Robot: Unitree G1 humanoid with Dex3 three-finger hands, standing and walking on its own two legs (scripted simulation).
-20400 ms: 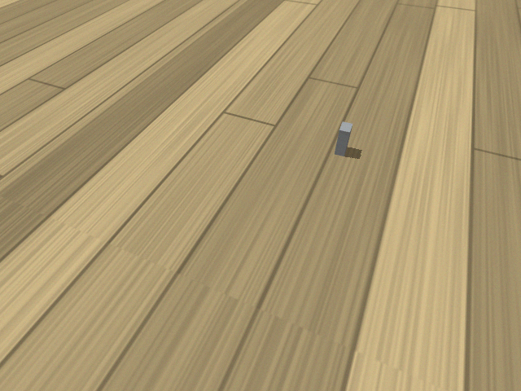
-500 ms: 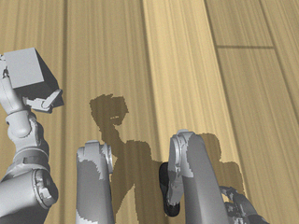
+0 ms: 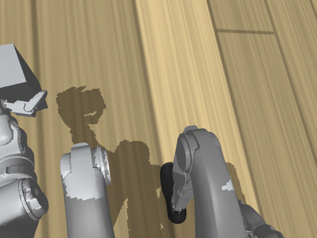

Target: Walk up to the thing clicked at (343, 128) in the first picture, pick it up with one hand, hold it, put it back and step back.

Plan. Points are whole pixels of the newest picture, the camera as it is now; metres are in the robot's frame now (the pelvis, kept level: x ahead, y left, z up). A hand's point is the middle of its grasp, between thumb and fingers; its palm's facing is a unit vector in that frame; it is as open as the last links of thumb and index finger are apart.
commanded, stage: crouch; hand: left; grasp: from the side
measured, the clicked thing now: (19, 84) +0.47 +0.28 -0.10
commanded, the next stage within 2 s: lower in 0.20 s
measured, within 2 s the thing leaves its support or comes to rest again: rests again in 1.58 s
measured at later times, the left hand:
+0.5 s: hand (29, 92) +0.47 +0.27 -0.14, palm faces +0.36 -0.93 -0.03, open 12.3 cm
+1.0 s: hand (38, 96) +0.47 +0.27 -0.19, palm faces +0.37 -0.93 -0.03, open 12.3 cm
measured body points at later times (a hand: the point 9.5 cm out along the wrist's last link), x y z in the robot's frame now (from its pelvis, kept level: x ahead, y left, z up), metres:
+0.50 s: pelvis +0.00 +0.01 -0.02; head +0.24 +0.12 +0.34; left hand +0.44 +0.32 -0.13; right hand +0.10 -0.27 -0.10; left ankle +0.08 +0.13 -0.29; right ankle +0.13 -0.14 -0.29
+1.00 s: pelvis +0.00 +0.01 -0.03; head +0.25 +0.14 +0.31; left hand +0.45 +0.32 -0.18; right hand +0.09 -0.27 -0.08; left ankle +0.08 +0.13 -0.29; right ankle +0.13 -0.14 -0.29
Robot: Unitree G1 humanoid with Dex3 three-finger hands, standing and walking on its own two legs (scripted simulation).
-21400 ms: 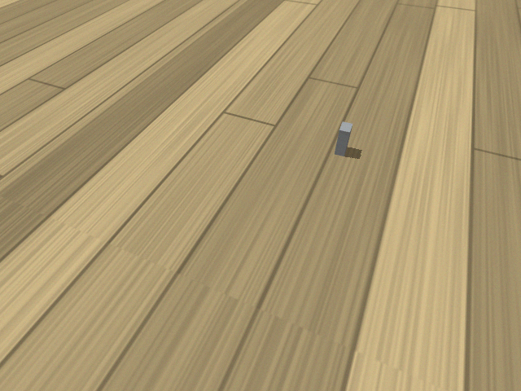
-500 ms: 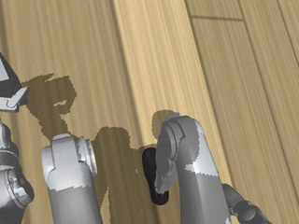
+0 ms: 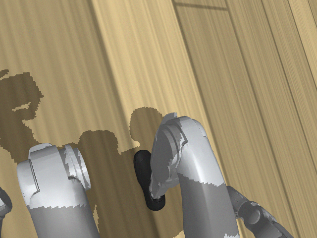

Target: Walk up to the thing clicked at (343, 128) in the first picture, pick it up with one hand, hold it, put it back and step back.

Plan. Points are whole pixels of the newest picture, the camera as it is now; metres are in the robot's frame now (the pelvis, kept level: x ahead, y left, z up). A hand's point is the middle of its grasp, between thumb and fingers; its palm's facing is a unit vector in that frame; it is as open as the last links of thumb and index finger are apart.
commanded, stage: lower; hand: left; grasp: from the side
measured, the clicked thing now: out of the picture +0.46 +0.31 -0.18
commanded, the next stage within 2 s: loosen in 0.66 s
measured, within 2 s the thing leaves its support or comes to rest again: rests again in 0.58 s
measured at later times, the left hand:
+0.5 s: hand out of the picture +0.46 +0.30 -0.18, palm faces +0.45 -0.89 -0.03, open 12.3 cm
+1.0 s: hand out of the picture +0.46 +0.29 -0.19, palm faces +0.46 -0.89 +0.00, open 12.6 cm
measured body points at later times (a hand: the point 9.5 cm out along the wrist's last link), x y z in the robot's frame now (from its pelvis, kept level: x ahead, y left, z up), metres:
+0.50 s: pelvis +0.00 +0.01 +0.00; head +0.25 +0.18 +0.32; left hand +0.43 +0.34 -0.17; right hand +0.13 -0.25 -0.04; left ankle +0.08 +0.12 -0.26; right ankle +0.15 -0.13 -0.26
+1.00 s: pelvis -0.01 +0.01 +0.00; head +0.25 +0.19 +0.32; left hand +0.43 +0.34 -0.18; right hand +0.13 -0.25 -0.04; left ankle +0.08 +0.12 -0.26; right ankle +0.15 -0.13 -0.26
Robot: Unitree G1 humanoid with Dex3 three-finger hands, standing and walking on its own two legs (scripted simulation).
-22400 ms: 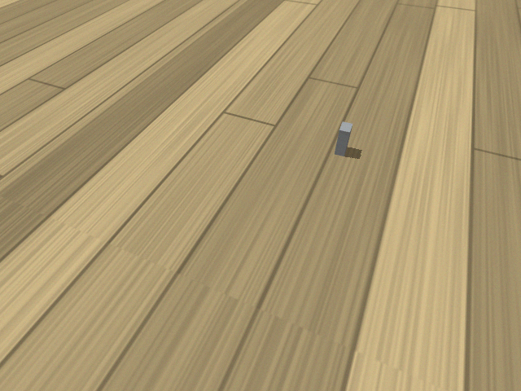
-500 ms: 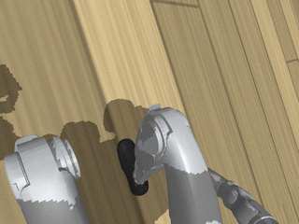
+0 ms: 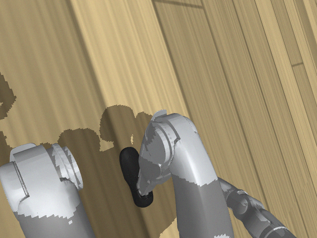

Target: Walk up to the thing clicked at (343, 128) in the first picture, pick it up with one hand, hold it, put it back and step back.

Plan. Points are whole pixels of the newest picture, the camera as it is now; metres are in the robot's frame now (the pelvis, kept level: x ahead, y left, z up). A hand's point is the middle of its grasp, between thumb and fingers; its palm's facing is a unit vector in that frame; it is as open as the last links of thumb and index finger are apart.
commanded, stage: open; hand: left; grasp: from the side
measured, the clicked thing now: out of the picture +0.46 +0.31 -0.20
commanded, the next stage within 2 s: withdraw in 0.12 s
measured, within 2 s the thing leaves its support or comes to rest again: neither
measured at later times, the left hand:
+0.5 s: hand out of the picture +0.45 +0.34 -0.16, palm faces +0.56 -0.83 +0.01, open 17.1 cm
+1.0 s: hand out of the picture +0.38 +0.40 -0.07, palm faces +0.36 -0.89 -0.28, open 17.3 cm
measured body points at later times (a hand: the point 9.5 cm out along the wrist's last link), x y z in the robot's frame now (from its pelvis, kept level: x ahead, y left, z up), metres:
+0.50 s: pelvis +0.00 +0.00 +0.00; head +0.24 +0.19 +0.32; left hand +0.41 +0.39 -0.15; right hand +0.15 -0.25 -0.03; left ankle +0.08 +0.11 -0.26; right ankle +0.16 -0.14 -0.26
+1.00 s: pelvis +0.01 +0.00 +0.05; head +0.19 +0.16 +0.42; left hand +0.36 +0.44 -0.05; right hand +0.19 -0.24 -0.03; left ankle +0.08 +0.11 -0.26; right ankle +0.16 -0.14 -0.26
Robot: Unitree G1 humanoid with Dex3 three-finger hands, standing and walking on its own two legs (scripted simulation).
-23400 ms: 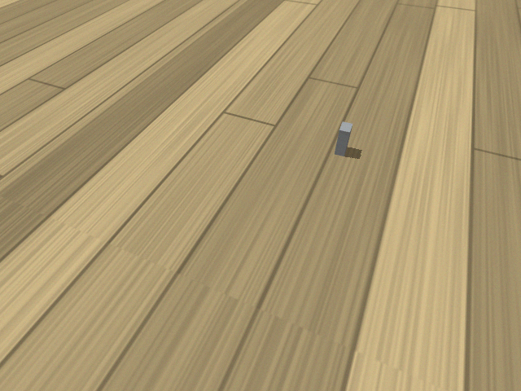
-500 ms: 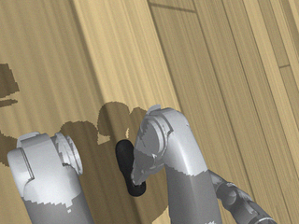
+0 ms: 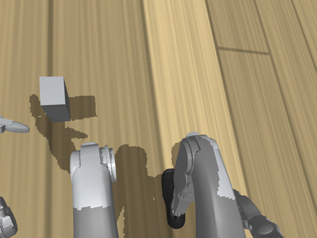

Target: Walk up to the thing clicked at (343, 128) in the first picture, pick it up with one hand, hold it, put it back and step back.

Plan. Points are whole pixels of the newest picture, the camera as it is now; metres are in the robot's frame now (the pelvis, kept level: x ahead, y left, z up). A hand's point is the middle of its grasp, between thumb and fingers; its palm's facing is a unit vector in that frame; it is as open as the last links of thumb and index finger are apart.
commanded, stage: home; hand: left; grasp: from the side
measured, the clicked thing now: (57, 101) +0.47 +0.27 -0.25
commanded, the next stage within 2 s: none
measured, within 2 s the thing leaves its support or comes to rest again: neither
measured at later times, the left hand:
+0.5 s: hand out of the picture +0.29 +0.28 +0.10, palm faces +0.20 -0.89 -0.42, open 17.4 cm
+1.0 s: hand out of the picture +0.25 +0.20 +0.30, palm faces +0.25 -0.92 -0.31, open 17.5 cm
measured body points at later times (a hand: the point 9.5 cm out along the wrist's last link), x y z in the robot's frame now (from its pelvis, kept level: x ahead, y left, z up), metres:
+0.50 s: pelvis +0.04 -0.02 +0.20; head +0.20 +0.03 +0.61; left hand +0.28 +0.32 +0.12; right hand +0.26 -0.24 +0.09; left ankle +0.08 +0.11 -0.31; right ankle +0.14 -0.15 -0.31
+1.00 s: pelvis +0.10 -0.02 +0.36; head +0.14 +0.00 +0.81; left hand +0.24 +0.25 +0.32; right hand +0.28 -0.24 +0.28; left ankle +0.07 +0.11 -0.31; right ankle +0.13 -0.15 -0.31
